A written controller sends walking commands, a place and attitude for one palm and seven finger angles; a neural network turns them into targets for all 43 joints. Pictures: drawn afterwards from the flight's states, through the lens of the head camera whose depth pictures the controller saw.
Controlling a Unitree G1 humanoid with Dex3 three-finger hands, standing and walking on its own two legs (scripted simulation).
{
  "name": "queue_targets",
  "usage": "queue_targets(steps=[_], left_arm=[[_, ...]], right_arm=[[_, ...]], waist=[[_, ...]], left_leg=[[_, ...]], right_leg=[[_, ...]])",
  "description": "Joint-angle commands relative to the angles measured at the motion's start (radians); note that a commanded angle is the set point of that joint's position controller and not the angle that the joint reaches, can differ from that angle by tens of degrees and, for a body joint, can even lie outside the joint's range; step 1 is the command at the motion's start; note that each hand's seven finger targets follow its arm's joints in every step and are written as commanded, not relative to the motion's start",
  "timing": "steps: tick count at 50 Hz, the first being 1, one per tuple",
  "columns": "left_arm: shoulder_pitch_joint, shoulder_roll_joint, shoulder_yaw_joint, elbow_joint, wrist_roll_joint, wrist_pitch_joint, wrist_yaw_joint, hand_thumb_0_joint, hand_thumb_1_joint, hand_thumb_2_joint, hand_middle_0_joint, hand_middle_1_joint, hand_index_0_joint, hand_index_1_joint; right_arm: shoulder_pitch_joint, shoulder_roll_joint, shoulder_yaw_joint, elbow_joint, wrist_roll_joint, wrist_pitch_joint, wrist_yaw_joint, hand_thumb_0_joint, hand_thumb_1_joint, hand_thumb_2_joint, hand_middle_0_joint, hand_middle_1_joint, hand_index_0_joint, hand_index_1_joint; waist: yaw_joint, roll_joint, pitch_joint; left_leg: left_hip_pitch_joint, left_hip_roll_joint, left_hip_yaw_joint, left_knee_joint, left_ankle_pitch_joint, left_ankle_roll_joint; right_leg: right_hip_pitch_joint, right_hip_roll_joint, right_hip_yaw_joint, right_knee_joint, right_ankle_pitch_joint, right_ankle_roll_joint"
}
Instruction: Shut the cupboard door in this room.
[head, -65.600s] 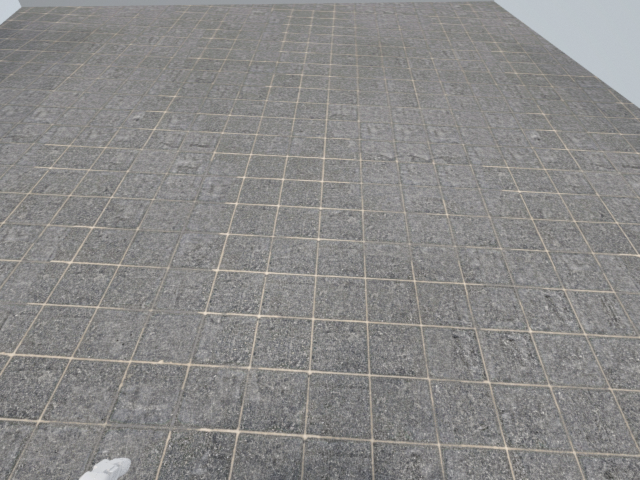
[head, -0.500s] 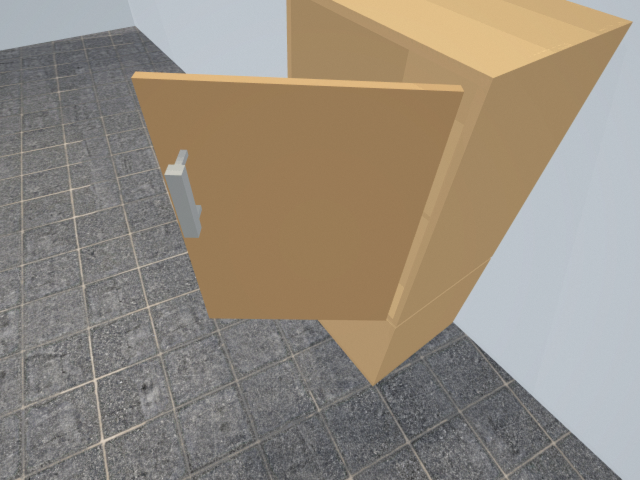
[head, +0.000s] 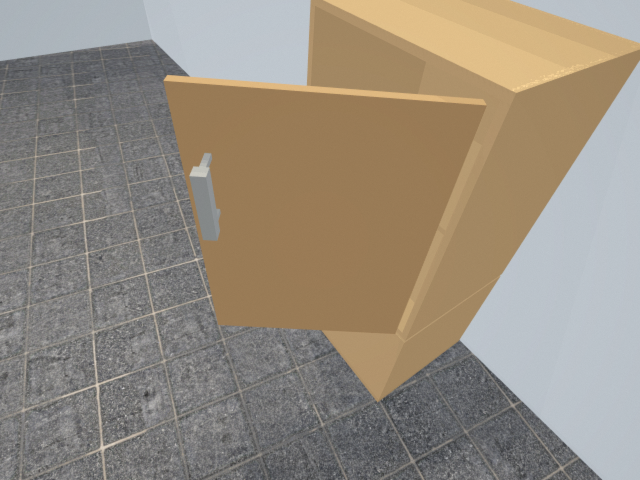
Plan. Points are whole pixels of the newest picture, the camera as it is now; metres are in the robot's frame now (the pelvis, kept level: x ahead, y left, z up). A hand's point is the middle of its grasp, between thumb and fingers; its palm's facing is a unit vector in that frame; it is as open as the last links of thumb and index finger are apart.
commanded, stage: look again from close up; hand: left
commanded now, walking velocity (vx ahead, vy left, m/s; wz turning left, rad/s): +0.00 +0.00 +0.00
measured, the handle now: (209, 197) +0.49 +0.21 +0.08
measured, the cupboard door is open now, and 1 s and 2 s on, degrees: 54 54 54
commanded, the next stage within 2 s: raise the hand and make a fist in 0.14 s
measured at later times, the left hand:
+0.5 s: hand (183, 406) +0.19 +0.17 +0.03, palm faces +0.11 -0.99 +0.00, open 6.9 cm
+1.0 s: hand (200, 436) +0.18 +0.15 -0.01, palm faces -0.08 -1.00 +0.00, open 4.5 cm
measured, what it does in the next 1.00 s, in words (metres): lowers itself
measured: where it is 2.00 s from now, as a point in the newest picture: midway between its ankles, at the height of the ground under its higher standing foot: outside the picture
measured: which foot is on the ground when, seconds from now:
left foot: down 0.00-1.00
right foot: down 0.00-1.00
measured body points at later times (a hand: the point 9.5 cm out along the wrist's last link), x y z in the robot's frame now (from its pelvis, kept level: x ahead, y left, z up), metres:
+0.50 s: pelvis -0.03 +0.00 -0.03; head -0.04 +0.00 +0.42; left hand +0.18 +0.22 +0.03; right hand +0.15 -0.24 -0.10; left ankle +0.08 +0.06 -0.73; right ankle +0.01 -0.11 -0.73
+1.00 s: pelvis -0.02 -0.01 -0.07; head +0.00 -0.01 +0.38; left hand +0.18 +0.21 -0.01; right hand +0.17 -0.21 -0.13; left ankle +0.08 +0.06 -0.73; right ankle +0.01 -0.11 -0.73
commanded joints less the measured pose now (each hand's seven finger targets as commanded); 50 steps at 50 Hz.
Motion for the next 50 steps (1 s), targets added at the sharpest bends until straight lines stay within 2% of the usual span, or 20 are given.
queue_targets(steps=[1,11,12,13,14,15,16,17,20,21,22,24,26,29,34,38,41,43,46,50], left_arm=[[0.124,0.099,0.012,-0.035,-0.001,-0.01,0.002,0.0,0.9,0.9,-0.2,-0.3,-0.2,-0.3],[0.084,0.148,0.014,-0.058,-0.001,-0.011,-0.004,0.0,0.9,0.9,-0.2,-0.3,-0.2,-0.3],[0.102,0.123,-0.004,-0.034,0.013,-0.002,0.023,0.0,0.9,0.9,-0.2,-0.3,-0.2,-0.3],[-0.816,0.668,0.367,-1.787,-0.139,-0.246,0.022,0.0,0.9,0.9,-0.2,-0.3,-0.2,-0.3],[-0.144,0.225,0.017,-1.492,-0.156,-0.197,0.014,0.0,0.9,0.9,-0.218,-0.32,-0.218,-0.32],[-0.099,0.243,0.059,-1.474,-0.186,-0.158,0.056,0.0,0.9,0.9,-0.237,-0.34,-0.237,-0.34],[0.195,-0.013,-0.084,-1.064,-0.16,-0.025,0.051,0.0,0.9,0.9,-0.255,-0.36,-0.255,-0.36],[0.001,0.019,-0.093,-1.314,-0.192,-0.059,0.059,0.0,0.9,0.9,-0.273,-0.38,-0.273,-0.38],[0.135,0.039,0.002,-1.039,-0.186,-0.202,0.001,0.0,0.9,0.9,-0.328,-0.44,-0.328,-0.44],[0.172,0.013,0.013,-0.942,-0.205,-0.274,-0.044,0.0,0.9,0.9,-0.347,-0.46,-0.347,-0.46],[0.245,0.026,0.062,-0.887,-0.233,-0.349,-0.107,0.0,0.9,0.9,-0.365,-0.48,-0.365,-0.48],[0.263,0.087,0.105,-0.874,-0.291,-0.496,-0.254,0.0,0.9,0.9,-0.402,-0.52,-0.402,-0.52],[0.27,0.154,0.148,-0.858,-0.292,-0.498,-0.332,0.0,0.9,0.9,-0.438,-0.56,-0.438,-0.56],[0.167,0.238,0.205,-1.104,-0.311,-0.428,-0.332,0.0,0.9,0.9,-0.493,-0.62,-0.493,-0.62],[-0.014,0.248,0.179,-1.603,-0.314,-0.528,-0.176,0.0,0.9,0.9,-0.585,-0.72,-0.585,-0.72],[-0.037,0.165,0.024,-1.601,-0.288,-0.608,-0.177,0.0,0.9,0.9,-0.658,-0.8,-0.658,-0.8],[0.023,0.168,-0.001,-1.407,-0.271,-0.506,-0.244,0.0,0.9,0.9,-0.713,-0.86,-0.713,-0.86],[0.08,0.205,0.041,-1.29,-0.261,-0.376,-0.283,0.0,0.9,0.9,-0.75,-0.9,-0.75,-0.9],[0.137,0.267,0.153,-1.286,-0.293,-0.198,-0.297,0.0,0.9,0.9,-0.805,-0.96,-0.805,-0.96],[0.134,0.297,0.301,-1.481,-0.368,-0.195,-0.188,0.0,0.9,0.9,-0.878,-1.04,-0.878,-1.04]], right_arm=[[-0.003,-0.129,-0.027,-0.068,0.002,-0.025,0.004,0.0,-0.9,-0.9,0.2,0.3,0.2,0.3],[-0.038,-0.168,-0.028,-0.068,0.006,-0.033,0.008,0.0,-0.9,-0.9,0.2,0.3,0.2,0.3],[-0.098,-0.166,-0.018,-0.129,0.005,-0.011,0.002,0.0,-0.9,-0.9,0.2,0.3,0.2,0.3],[-0.045,-0.323,-0.052,-0.455,0.042,-0.181,-0.073,0.0,-0.9,-0.9,0.2,0.3,0.2,0.3],[-0.102,-0.2,0.024,-0.413,0.081,-0.282,-0.076,0.0,-0.9,-0.9,0.2,0.3,0.2,0.3],[-0.095,-0.239,0.022,-0.388,0.078,-0.325,-0.087,0.0,-0.9,-0.9,0.2,0.3,0.2,0.3],[-0.098,-0.195,0.029,-0.309,0.085,-0.334,-0.056,0.0,-0.9,-0.9,0.2,0.3,0.2,0.3],[-0.071,-0.235,0.003,-0.39,0.084,-0.343,-0.034,0.0,-0.9,-0.9,0.2,0.3,0.2,0.3],[-0.116,-0.221,-0.016,-0.439,0.061,-0.37,-0.011,0.0,-0.9,-0.9,0.2,0.3,0.2,0.3],[-0.119,-0.215,-0.02,-0.454,0.049,-0.366,0.0,0.0,-0.9,-0.9,0.2,0.3,0.2,0.3],[-0.14,-0.219,-0.034,-0.471,0.034,-0.358,0.007,0.0,-0.9,-0.9,0.2,0.3,0.2,0.3],[-0.198,-0.236,-0.05,-0.524,0.022,-0.335,0.014,0.0,-0.9,-0.9,0.2,0.3,0.2,0.3],[-0.231,-0.246,-0.058,-0.623,0.051,-0.304,0.019,0.0,-0.9,-0.9,0.2,0.3,0.2,0.3],[-0.261,-0.244,-0.045,-0.739,0.077,-0.273,0.002,0.0,-0.9,-0.9,0.2,0.3,0.2,0.3],[-0.178,-0.213,-0.025,-0.731,0.058,-0.298,-0.016,0.0,-0.9,-0.9,0.2,0.3,0.2,0.3],[-0.155,-0.232,-0.011,-0.645,0.056,-0.35,-0.027,0.0,-0.9,-0.9,0.2,0.3,0.2,0.3],[-0.121,-0.242,-0.007,-0.628,0.069,-0.353,-0.042,0.0,-0.9,-0.9,0.2,0.3,0.2,0.3],[-0.118,-0.243,-0.009,-0.648,0.085,-0.33,-0.052,0.0,-0.9,-0.9,0.2,0.3,0.2,0.3],[-0.15,-0.227,-0.005,-0.715,0.108,-0.284,-0.059,0.0,-0.9,-0.9,0.2,0.3,0.2,0.3],[-0.174,-0.173,0.005,-0.725,0.086,-0.259,-0.068,0.0,-0.9,-0.9,0.2,0.3,0.2,0.3]], waist=[[0.017,0.025,0.097],[0.01,0.051,0.069],[0.023,0.105,0.195],[-0.161,0.145,-0.122],[-0.019,0.387,-0.377],[0.006,0.337,-0.379],[-0.024,0.239,-0.148],[-0.047,0.208,-0.077],[-0.045,-0.024,0.067],[-0.032,-0.156,0.049],[0.009,-0.202,-0.023],[0.027,-0.299,-0.043],[0.063,-0.216,-0.049],[0.094,0.001,-0.136],[0.029,0.226,-0.245],[-0.057,0.205,-0.16],[-0.085,0.079,-0.107],[-0.052,0.001,-0.113],[0.036,-0.004,-0.22],[0.088,0.067,-0.265]], left_leg=[[-0.002,0.14,-0.235,-0.235,-0.285,-0.027],[0.064,0.147,-0.227,-0.252,-0.23,-0.031],[0.016,0.106,-0.073,-0.106,-0.204,-0.086],[0.344,0.085,-0.18,-0.103,-0.008,-0.071],[0.541,0.165,-0.265,-0.133,-0.069,-0.133],[0.441,0.166,-0.312,-0.22,-0.173,-0.183],[0.279,0.168,-0.34,-0.271,-0.35,-0.183],[0.177,0.138,-0.324,-0.246,-0.447,-0.145],[-0.05,0.041,-0.223,0.009,-0.413,-0.11],[-0.141,0.028,-0.199,0.112,-0.367,-0.105],[-0.209,0.025,-0.167,0.201,-0.327,-0.107],[-0.393,0.006,-0.112,0.339,-0.32,-0.111],[-0.466,-0.008,-0.091,0.364,-0.379,-0.101],[-0.45,-0.016,-0.109,0.326,-0.524,-0.083],[-0.296,0.035,-0.246,0.283,-0.615,-0.07],[-0.294,0.055,-0.298,0.338,-0.61,-0.059],[-0.37,0.052,-0.297,0.357,-0.618,-0.051],[-0.411,0.047,-0.262,0.338,-0.609,-0.052],[-0.367,0.026,-0.218,0.285,-0.529,-0.052],[-0.289,0.029,-0.205,0.269,-0.384,-0.061]], right_leg=[[-0.071,-0.034,0.07,-0.108,-0.015,-0.07],[-0.058,-0.047,0.073,-0.145,0.043,-0.057],[-0.12,-0.048,0.065,-0.164,0.019,-0.06],[-0.187,0.009,-0.003,-0.024,0.133,-0.054],[-0.243,0.051,-0.05,0.091,0.023,-0.05],[-0.217,0.071,-0.033,0.149,-0.062,-0.047],[-0.358,0.067,-0.037,0.217,-0.083,-0.04],[-0.331,0.054,-0.026,0.204,-0.084,-0.042],[-0.473,0.057,-0.03,0.08,-0.172,-0.04],[-0.538,0.053,-0.033,0.107,-0.244,-0.04],[-0.563,0.05,-0.019,0.156,-0.282,-0.043],[-0.573,0.024,0.073,0.195,-0.392,-0.049],[-0.545,0.01,0.147,0.215,-0.49,-0.06],[-0.557,0.026,0.154,0.267,-0.549,-0.055],[-0.665,0.074,0.098,0.376,-0.374,-0.07],[-0.776,0.086,0.07,0.412,-0.323,-0.055],[-0.748,0.081,0.078,0.345,-0.361,-0.04],[-0.684,0.07,0.105,0.281,-0.425,-0.033],[-0.511,0.048,0.126,0.226,-0.433,-0.034],[-0.414,0.064,0.095,0.229,-0.303,-0.052]])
